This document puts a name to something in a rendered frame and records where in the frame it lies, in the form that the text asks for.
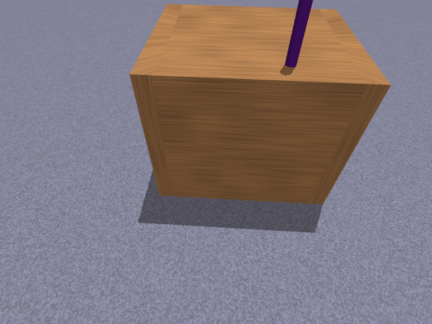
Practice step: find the can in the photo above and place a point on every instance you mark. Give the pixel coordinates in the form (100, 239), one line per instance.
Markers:
(300, 22)

